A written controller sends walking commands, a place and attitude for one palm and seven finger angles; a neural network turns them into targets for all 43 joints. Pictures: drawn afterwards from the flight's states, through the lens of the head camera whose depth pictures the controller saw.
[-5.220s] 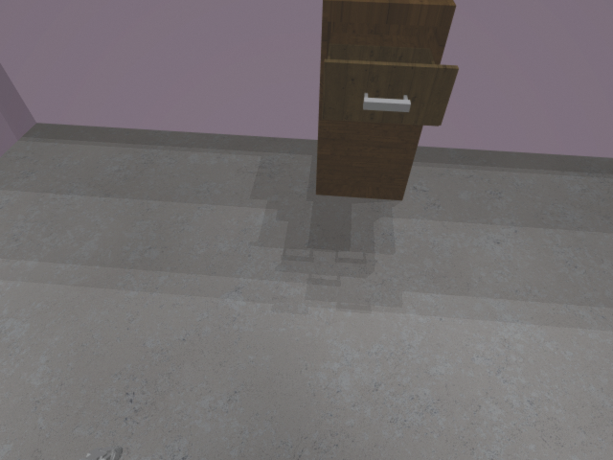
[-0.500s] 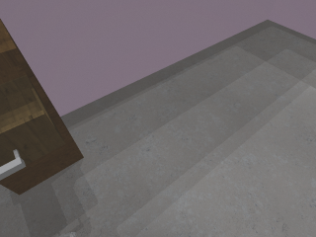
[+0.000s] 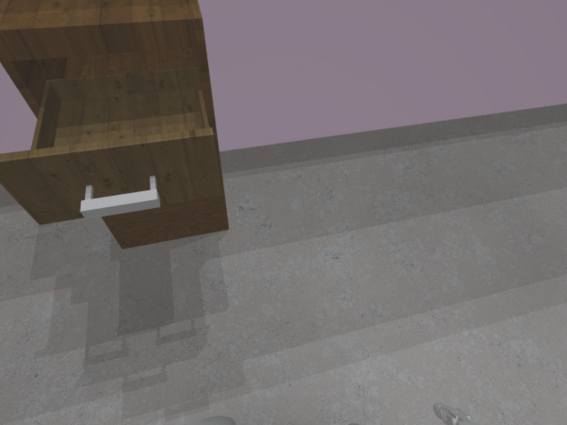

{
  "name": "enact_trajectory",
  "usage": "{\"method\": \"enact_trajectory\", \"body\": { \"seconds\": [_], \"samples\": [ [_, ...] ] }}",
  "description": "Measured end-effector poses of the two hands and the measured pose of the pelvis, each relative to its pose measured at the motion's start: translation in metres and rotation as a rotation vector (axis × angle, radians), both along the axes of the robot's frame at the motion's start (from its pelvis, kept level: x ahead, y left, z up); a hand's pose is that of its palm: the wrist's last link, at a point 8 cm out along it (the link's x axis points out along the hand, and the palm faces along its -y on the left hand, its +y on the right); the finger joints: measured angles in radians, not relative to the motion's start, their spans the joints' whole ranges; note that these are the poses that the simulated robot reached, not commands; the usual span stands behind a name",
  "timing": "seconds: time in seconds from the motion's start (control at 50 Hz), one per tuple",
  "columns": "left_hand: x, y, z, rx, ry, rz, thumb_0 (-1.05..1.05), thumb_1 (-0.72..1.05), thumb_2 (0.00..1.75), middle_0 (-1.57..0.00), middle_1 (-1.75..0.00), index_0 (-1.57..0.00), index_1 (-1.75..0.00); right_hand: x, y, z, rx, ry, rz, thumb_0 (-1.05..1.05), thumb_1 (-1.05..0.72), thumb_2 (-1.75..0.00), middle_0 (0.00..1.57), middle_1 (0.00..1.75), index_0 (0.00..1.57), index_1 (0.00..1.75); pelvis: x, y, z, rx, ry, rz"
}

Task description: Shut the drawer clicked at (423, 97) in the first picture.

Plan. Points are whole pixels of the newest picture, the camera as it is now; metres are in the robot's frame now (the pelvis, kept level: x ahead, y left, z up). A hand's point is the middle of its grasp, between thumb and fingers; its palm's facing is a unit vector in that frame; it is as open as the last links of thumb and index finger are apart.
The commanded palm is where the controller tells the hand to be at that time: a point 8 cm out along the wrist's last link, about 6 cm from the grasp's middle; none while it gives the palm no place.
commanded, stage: turn to face it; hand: left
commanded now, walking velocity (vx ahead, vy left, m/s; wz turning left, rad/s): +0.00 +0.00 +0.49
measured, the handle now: (121, 194) +0.48 +0.35 -0.06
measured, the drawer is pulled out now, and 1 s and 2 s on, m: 0.30 0.30 0.30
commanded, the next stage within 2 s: take the last steps up to it in 0.44 s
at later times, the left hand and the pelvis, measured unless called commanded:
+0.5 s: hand out of the picture +0.04 +0.17 -0.13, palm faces +0.24 -0.93 -0.28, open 7.4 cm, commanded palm none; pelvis -0.01 -0.04 +0.01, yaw +13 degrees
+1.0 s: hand out of the picture -0.09 +0.20 -0.16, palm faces +0.37 -0.92 -0.15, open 7.4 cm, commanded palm none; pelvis +0.01 +0.03 +0.03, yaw +18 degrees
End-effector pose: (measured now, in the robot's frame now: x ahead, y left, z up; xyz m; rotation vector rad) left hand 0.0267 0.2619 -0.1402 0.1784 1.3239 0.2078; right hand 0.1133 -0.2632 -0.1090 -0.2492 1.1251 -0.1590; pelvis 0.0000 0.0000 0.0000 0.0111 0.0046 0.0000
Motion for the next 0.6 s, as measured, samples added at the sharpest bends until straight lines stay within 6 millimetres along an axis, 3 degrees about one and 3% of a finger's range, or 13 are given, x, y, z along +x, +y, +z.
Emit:
{"method": "enact_trajectory", "body": {
  "seconds": [0.08, 0.18, 0.36, 0.44, 0.6],
  "samples": [
    [-0.002, 0.016, 0.009, 0.018, -0.005, 0.044, 0.01, 0.9, 0.9, -0.2, -0.3, -0.2, -0.3, 0.004, 0.015, 0.011, -0.009, -0.012, 0.037, 0.01, -0.91, -0.89, 0.2, 0.29, 0.21, 0.3, -0.001, 0.004, 0.01, -0.028, -0.005, 0.041],
    [0.011, 0.019, 0.025, 0.028, -0.091, 0.068, 0.01, 0.9, 0.9, -0.2, -0.3, -0.19, -0.3, -0.001, 0.023, 0.012, 0.011, 0.02, 0.068, 0.01, -0.91, -0.89, 0.2, 0.3, 0.21, 0.3, -0.001, 0.004, 0.018, -0.034, -0.012, 0.087],
    [0.03, -0.016, 0.04, 0.065, -0.211, 0.08, 0.01, 0.9, 0.9, -0.2, -0.3, -0.19, -0.3, -0.015, 0.006, -0.019, 0.08, 0.077, 0.082, 0.01, -0.91, -0.89, 0.2, 0.3, 0.21, 0.3, -0.003, -0.024, 0.009, 0.004, -0.018, 0.159],
    [0.014, -0.037, 0.043, 0.073, -0.219, 0.103, 0.01, 0.9, 0.9, -0.2, -0.3, -0.2, -0.3, -0.018, -0.007, -0.031, 0.094, 0.11, 0.095, 0.01, -0.91, -0.89, 0.2, 0.3, 0.21, 0.3, -0.006, -0.034, 0.007, 0.005, -0.03, 0.206],
    [-0.041, -0.062, 0.041, 0.031, -0.137, 0.213, 0.01, 0.9, 0.9, -0.2, -0.3, -0.2, -0.3, -0.022, -0.012, -0.022, 0.076, 0.175, 0.154, 0.01, -0.91, -0.89, 0.2, 0.29, 0.2, 0.3, -0.011, -0.04, 0.018, 0.018, -0.033, 0.268]
  ]
}}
